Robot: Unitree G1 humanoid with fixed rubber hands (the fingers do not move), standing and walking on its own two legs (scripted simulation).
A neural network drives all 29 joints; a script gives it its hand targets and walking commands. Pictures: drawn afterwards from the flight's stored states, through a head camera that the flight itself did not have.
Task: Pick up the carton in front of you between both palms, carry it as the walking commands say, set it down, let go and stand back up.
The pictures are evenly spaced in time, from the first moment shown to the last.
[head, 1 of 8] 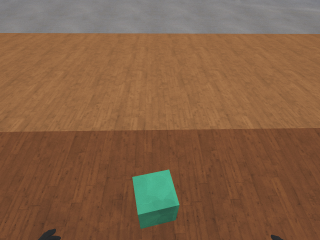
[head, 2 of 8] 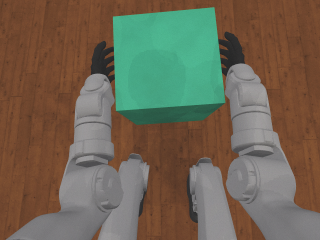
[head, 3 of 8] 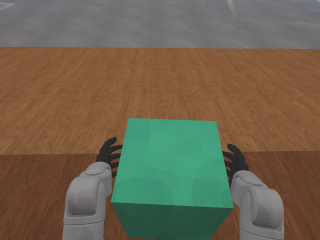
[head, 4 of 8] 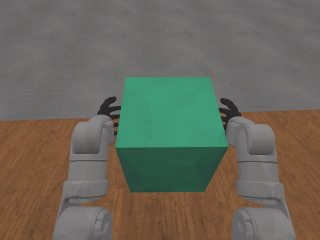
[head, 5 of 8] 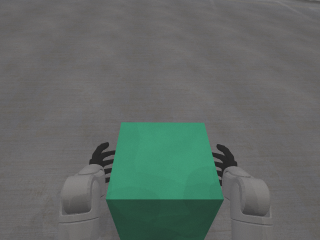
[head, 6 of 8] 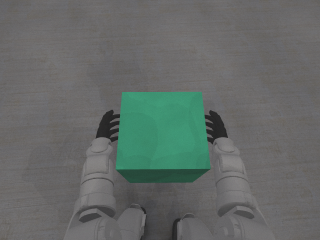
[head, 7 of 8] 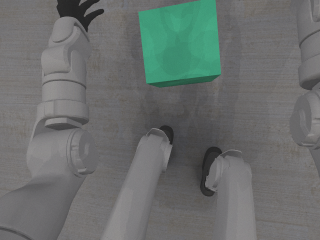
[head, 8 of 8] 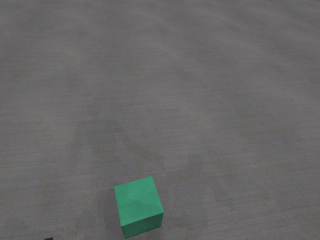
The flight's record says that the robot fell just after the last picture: no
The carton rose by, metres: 0.69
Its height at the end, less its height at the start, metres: -0.49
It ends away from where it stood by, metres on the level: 5.41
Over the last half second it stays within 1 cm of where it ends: yes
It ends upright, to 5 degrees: yes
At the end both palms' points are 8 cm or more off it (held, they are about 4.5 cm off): yes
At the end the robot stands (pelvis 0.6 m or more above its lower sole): yes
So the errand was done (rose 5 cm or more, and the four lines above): yes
